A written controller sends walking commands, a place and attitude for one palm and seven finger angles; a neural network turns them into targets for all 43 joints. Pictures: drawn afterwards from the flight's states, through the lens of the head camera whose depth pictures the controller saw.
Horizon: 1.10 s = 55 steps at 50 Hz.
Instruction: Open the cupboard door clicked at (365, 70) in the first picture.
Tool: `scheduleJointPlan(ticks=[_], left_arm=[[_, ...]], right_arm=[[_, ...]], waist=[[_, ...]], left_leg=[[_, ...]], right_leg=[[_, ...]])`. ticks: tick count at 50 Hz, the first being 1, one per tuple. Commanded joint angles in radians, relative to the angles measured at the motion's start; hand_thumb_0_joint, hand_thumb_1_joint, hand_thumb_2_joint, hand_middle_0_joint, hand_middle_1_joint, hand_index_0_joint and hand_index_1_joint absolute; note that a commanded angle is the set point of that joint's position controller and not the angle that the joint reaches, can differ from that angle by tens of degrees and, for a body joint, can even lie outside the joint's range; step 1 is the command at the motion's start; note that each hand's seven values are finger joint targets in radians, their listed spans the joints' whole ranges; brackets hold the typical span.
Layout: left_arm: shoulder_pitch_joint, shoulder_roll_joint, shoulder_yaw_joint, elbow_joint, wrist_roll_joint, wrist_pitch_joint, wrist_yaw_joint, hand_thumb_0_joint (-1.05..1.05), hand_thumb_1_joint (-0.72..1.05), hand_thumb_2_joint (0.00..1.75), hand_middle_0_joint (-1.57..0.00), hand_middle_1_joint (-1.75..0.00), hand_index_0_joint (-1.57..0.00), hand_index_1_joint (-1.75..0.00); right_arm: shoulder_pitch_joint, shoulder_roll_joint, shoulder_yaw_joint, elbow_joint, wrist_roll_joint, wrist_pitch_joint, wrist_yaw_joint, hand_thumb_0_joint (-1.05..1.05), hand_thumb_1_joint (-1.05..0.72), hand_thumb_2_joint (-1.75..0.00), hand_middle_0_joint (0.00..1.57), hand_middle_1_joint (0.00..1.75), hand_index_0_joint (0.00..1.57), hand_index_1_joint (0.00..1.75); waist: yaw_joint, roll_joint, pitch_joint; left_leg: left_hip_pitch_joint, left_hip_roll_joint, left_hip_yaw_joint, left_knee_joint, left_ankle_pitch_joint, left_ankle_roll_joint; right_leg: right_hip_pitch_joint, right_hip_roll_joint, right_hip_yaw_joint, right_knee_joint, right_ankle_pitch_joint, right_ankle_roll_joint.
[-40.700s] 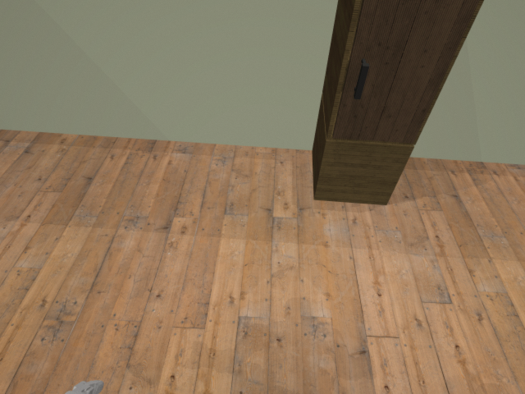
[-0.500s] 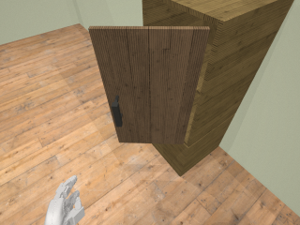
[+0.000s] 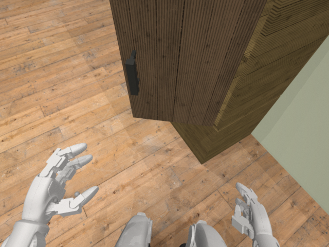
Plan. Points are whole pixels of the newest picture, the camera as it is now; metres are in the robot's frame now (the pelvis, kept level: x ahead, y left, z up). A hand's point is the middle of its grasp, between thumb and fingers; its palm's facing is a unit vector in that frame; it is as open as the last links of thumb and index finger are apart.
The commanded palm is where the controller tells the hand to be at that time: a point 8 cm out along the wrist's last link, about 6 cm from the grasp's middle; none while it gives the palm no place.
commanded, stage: raise the hand with hooked fingers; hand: left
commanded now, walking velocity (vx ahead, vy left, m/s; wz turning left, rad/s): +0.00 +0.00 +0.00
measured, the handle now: (134, 73) +0.56 +0.15 +0.04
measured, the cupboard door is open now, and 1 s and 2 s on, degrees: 51 51 51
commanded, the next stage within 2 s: move the hooked fingers beside the handle in 1.44 s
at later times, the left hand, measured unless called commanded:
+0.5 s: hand (56, 177) +0.24 +0.26 +0.05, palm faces -0.01 -1.00 -0.06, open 12.9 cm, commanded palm +0.22 +0.31 +0.05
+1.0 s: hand (41, 152) +0.29 +0.31 +0.05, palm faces -0.02 -1.00 -0.06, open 14.0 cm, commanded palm +0.27 +0.35 +0.05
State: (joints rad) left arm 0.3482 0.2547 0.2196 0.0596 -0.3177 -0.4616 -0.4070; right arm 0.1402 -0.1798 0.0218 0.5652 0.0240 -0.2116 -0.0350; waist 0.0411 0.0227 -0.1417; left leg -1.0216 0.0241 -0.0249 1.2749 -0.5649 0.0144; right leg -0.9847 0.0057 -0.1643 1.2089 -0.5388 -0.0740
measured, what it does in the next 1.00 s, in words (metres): stands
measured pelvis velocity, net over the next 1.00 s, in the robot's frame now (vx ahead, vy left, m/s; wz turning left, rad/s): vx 0.00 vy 0.04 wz -0.02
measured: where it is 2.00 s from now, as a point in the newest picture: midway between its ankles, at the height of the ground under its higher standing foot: outside the picture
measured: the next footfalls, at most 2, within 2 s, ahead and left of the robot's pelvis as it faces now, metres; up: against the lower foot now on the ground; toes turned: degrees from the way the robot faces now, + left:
none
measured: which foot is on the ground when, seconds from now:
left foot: down 0.00-1.00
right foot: down 0.00-1.00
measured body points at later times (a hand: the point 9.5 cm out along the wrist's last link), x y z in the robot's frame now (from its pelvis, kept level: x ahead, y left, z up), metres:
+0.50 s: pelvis -0.01 +0.03 +0.01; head +0.07 +0.05 +0.45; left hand +0.24 +0.31 +0.05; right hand +0.17 -0.23 -0.06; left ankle +0.03 +0.11 -0.63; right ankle +0.03 -0.08 -0.63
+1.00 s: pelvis +0.00 +0.04 +0.01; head +0.10 +0.06 +0.45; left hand +0.28 +0.36 +0.06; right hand +0.16 -0.22 -0.07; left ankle +0.03 +0.11 -0.63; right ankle +0.03 -0.08 -0.63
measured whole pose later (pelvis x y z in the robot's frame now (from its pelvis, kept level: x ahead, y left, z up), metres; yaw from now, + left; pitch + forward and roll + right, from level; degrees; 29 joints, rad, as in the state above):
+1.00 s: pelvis +0.00 +0.04 +0.01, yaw -1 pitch +19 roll -4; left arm 0.01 0.43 0.43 0.40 -0.37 -0.38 -0.53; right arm 0.26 -0.28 0.03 0.55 0.04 -0.20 -0.05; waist -0.01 0.02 -0.14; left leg -1.02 0.01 0.02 1.21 -0.53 0.07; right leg -0.98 -0.01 -0.12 1.13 -0.48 -0.02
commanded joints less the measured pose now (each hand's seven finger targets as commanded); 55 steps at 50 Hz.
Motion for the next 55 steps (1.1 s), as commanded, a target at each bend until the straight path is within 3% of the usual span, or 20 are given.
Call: scheduleJointPlan(ticks=[1,4,5,9,11,16,19,20,27,32,36,39,45,49,51,55], left_arm=[[0.005,0.156,0.145,-0.146,-0.057,0.014,-0.007,0.00,0.11,0.56,-0.26,-0.81,-0.26,-0.81],[-0.004,0.145,0.142,-0.154,-0.057,-0.006,0.029,0.00,0.04,0.53,-0.26,-0.86,-0.26,-0.86],[-0.016,0.168,0.162,-0.126,-0.057,-0.012,0.035,0.00,0.01,0.52,-0.26,-0.87,-0.26,-0.87],[-0.052,0.157,0.133,-0.091,-0.040,-0.058,0.044,0.00,-0.08,0.48,-0.27,-0.93,-0.27,-0.93],[-0.105,0.179,0.127,-0.106,-0.036,-0.072,0.034,0.00,-0.13,0.46,-0.27,-0.96,-0.27,-0.96],[-0.126,0.206,0.151,-0.087,-0.040,-0.071,0.032,0.00,-0.24,0.41,-0.28,-1.03,-0.28,-1.03],[-0.138,0.212,0.157,-0.083,-0.038,-0.065,0.038,0.00,-0.31,0.38,-0.29,-1.08,-0.29,-1.08],[-0.156,0.225,0.166,-0.067,-0.041,-0.060,0.035,0.00,-0.34,0.37,-0.29,-1.10,-0.29,-1.10],[-0.226,0.249,0.176,-0.038,-0.038,-0.038,0.002,0.00,-0.50,0.30,-0.30,-1.20,-0.30,-1.20],[-0.304,0.282,0.213,0.035,-0.058,-0.012,-0.042,0.00,-0.50,0.30,-0.30,-1.20,-0.30,-1.20],[-0.374,0.326,0.238,0.038,-0.061,-0.005,-0.072,0.00,-0.50,0.30,-0.30,-1.20,-0.30,-1.20],[-0.378,0.337,0.255,0.088,-0.069,0.008,-0.088,0.00,-0.50,0.30,-0.30,-1.20,-0.30,-1.20],[-0.459,0.405,0.307,0.135,-0.082,0.015,-0.121,0.00,-0.50,0.30,-0.30,-1.20,-0.30,-1.20],[-0.444,0.383,0.293,0.156,-0.090,0.023,-0.140,0.00,-0.50,0.30,-0.30,-1.20,-0.30,-1.20],[-0.417,0.387,0.299,0.166,-0.095,0.031,-0.144,0.00,-0.50,0.30,-0.30,-1.20,-0.30,-1.20],[-0.428,0.399,0.308,0.158,-0.093,0.026,-0.129,0.00,-0.50,0.30,-0.30,-1.20,-0.30,-1.20]], right_arm=[[-0.008,-0.178,-0.084,-0.158,0.014,-0.053,-0.026,0.00,-0.90,-0.90,0.20,0.30,0.20,0.30],[-0.004,-0.170,-0.083,-0.151,0.013,-0.062,-0.023,0.00,-0.90,-0.90,0.20,0.30,0.20,0.30],[-0.006,-0.175,-0.082,-0.148,0.009,-0.061,-0.024,0.00,-0.90,-0.90,0.20,0.30,0.20,0.30],[0.022,-0.192,-0.083,-0.140,0.012,-0.070,-0.026,0.00,-0.90,-0.90,0.20,0.30,0.20,0.30],[0.030,-0.206,-0.079,-0.147,0.012,-0.071,-0.027,0.00,-0.90,-0.90,0.20,0.30,0.20,0.30],[0.057,-0.225,-0.080,-0.153,0.013,-0.068,-0.031,0.00,-0.90,-0.90,0.20,0.30,0.20,0.30],[0.066,-0.230,-0.078,-0.154,0.013,-0.065,-0.029,0.00,-0.90,-0.90,0.20,0.30,0.20,0.30],[0.070,-0.233,-0.079,-0.153,0.009,-0.061,-0.030,0.00,-0.90,-0.90,0.20,0.30,0.20,0.30],[0.085,-0.246,-0.071,-0.162,0.009,-0.049,-0.022,0.00,-0.90,-0.90,0.20,0.30,0.20,0.30],[0.096,-0.255,-0.065,-0.162,0.011,-0.043,-0.027,0.00,-0.90,-0.90,0.20,0.30,0.20,0.30],[0.101,-0.259,-0.062,-0.158,0.011,-0.046,-0.028,0.00,-0.90,-0.90,0.20,0.30,0.20,0.30],[0.109,-0.261,-0.063,-0.153,0.013,-0.046,-0.030,0.00,-0.90,-0.90,0.20,0.30,0.20,0.30],[0.123,-0.271,-0.063,-0.145,0.011,-0.041,-0.030,0.00,-0.90,-0.90,0.20,0.30,0.20,0.30],[0.126,-0.273,-0.066,-0.150,0.016,-0.038,-0.026,0.00,-0.90,-0.90,0.20,0.30,0.20,0.30],[0.135,-0.275,-0.069,-0.154,0.016,-0.037,-0.022,0.00,-0.90,-0.90,0.20,0.30,0.20,0.30],[0.132,-0.276,-0.070,-0.157,0.014,-0.033,-0.019,0.00,-0.90,-0.90,0.20,0.30,0.20,0.30]], waist=[[-0.013,-0.017,-0.333],[-0.017,-0.026,-0.298],[-0.012,-0.041,-0.277],[-0.037,-0.023,-0.226],[-0.037,0.025,-0.226],[-0.035,0.030,-0.240],[-0.038,0.068,-0.229],[-0.041,0.051,-0.231],[-0.047,0.096,-0.244],[-0.056,0.052,-0.246],[-0.045,0.107,-0.290],[-0.048,0.067,-0.288],[-0.042,0.092,-0.315],[-0.041,0.102,-0.327],[-0.039,0.075,-0.336],[-0.043,0.073,-0.301]], left_leg=[[0.125,-0.024,-0.023,-0.181,0.309,0.017],[0.125,-0.023,-0.025,-0.207,0.287,0.016],[0.111,-0.022,-0.029,-0.203,0.285,0.017],[0.116,-0.025,-0.025,-0.227,0.201,0.019],[0.137,-0.026,-0.030,-0.244,0.183,0.017],[0.185,-0.026,-0.041,-0.278,0.190,0.012],[0.213,-0.024,-0.047,-0.293,0.203,0.005],[0.213,-0.023,-0.053,-0.288,0.222,0.005],[0.273,-0.015,-0.071,-0.299,0.282,-0.018],[0.247,-0.018,-0.068,-0.286,0.260,-0.012],[0.293,-0.015,-0.076,-0.288,0.314,-0.025],[0.278,-0.015,-0.074,-0.282,0.314,-0.019],[0.283,-0.013,-0.071,-0.264,0.385,-0.023],[0.300,-0.012,-0.068,-0.276,0.377,-0.022],[0.293,-0.011,-0.063,-0.268,0.411,-0.018],[0.254,-0.014,-0.059,-0.267,0.362,-0.012]], right_leg=[[0.316,-0.005,0.193,-0.222,0.216,0.058],[0.294,-0.006,0.181,-0.233,0.172,0.059],[0.280,0.001,0.175,-0.224,0.158,0.051],[0.205,-0.002,0.167,-0.246,0.040,0.052],[0.181,0.000,0.155,-0.234,0.026,0.043],[0.171,0.008,0.119,-0.218,0.067,0.040],[0.158,0.009,0.106,-0.216,0.090,0.038],[0.159,0.015,0.103,-0.208,0.109,0.037],[0.135,0.019,0.086,-0.196,0.150,0.035],[0.140,0.023,0.092,-0.203,0.146,0.038],[0.135,0.023,0.090,-0.193,0.165,0.031],[0.138,0.023,0.091,-0.199,0.168,0.036],[0.142,0.027,0.093,-0.185,0.202,0.029],[0.141,0.022,0.095,-0.197,0.195,0.035],[0.157,0.024,0.097,-0.199,0.218,0.036],[0.149,0.025,0.099,-0.199,0.194,0.032]])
